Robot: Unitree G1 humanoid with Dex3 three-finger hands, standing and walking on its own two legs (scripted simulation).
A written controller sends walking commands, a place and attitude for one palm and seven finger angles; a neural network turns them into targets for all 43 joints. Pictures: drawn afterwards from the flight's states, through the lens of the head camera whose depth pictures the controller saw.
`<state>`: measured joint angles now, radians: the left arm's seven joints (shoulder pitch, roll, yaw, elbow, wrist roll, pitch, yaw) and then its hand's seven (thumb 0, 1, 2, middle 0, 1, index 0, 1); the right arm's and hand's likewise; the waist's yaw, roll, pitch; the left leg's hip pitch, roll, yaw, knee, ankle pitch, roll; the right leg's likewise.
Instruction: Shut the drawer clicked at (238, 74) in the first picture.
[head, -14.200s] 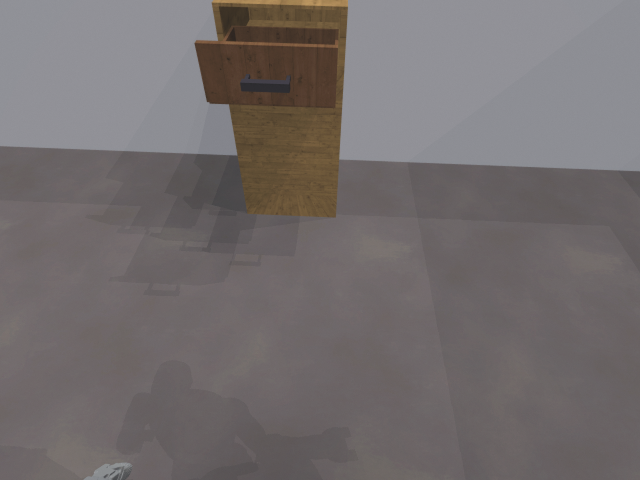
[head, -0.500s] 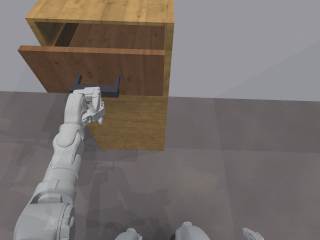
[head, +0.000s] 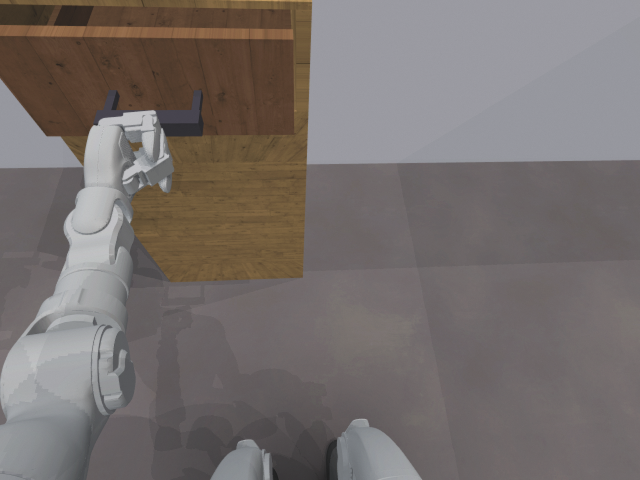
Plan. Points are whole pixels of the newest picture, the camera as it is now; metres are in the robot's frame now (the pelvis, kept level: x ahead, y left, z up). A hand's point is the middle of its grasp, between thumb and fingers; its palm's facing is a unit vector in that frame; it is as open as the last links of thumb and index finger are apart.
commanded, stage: push the drawer shut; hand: left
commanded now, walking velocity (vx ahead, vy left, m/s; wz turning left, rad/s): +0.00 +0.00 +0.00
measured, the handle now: (153, 110) +0.57 +0.17 +0.08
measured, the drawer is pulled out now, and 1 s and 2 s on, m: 0.06 0.00 0.00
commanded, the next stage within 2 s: pull the fist back off the drawer in 0.92 s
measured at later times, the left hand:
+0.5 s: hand (174, 125) +0.55 +0.15 +0.07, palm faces -0.01 -1.00 -0.04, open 3.2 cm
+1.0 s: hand (162, 121) +0.56 +0.16 +0.07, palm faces -0.02 -1.00 -0.05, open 3.0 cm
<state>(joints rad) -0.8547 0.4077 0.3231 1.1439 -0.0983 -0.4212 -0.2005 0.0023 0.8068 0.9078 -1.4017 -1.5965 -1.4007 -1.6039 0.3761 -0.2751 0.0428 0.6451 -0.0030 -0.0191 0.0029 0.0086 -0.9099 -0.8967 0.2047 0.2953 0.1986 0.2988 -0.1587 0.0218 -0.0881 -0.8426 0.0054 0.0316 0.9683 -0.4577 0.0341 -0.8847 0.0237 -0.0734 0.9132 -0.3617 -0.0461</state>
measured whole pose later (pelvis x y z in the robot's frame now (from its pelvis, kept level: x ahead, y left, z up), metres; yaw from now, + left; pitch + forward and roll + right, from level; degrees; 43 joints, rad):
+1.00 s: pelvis -0.02 +0.01 -0.02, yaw +1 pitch +25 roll -4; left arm -1.22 0.59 0.30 1.39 0.00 -0.36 -0.14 -0.01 0.61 0.95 -1.40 -1.60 -1.40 -1.60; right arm 0.43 -0.29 0.09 0.66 -0.05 -0.01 0.01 0.00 -0.91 -0.90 0.21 0.30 0.20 0.30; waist -0.27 0.04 -0.09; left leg -1.06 0.00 -0.02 1.07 -0.46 0.05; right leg -1.05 0.02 -0.13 0.95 -0.34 -0.03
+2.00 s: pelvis +0.05 +0.01 +0.02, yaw -2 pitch +19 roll -2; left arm -0.61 0.34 0.31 0.83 -0.13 -0.36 -0.16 0.02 0.90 0.90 -1.40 -1.60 -1.40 -1.60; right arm 0.41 -0.26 0.01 0.57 0.00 0.08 0.05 0.01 -0.91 -0.90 0.20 0.30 0.20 0.30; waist -0.12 0.05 -0.13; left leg -0.71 0.02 0.05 0.86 -0.47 0.04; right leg -0.76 0.05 -0.04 0.80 -0.37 -0.04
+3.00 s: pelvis +0.03 +0.01 +0.06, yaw +1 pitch -5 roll -1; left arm 0.50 0.33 0.25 -0.41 -0.07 -0.10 0.09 0.02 0.89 0.90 -1.41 -1.60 -1.40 -1.60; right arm 0.21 -0.24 0.04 0.62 0.01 -0.08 -0.05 0.02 -0.91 -0.90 0.21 0.30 0.20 0.30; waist 0.06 0.08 0.00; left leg -0.05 -0.02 0.01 0.42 -0.29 0.04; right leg -0.10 0.03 -0.06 0.39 -0.21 -0.03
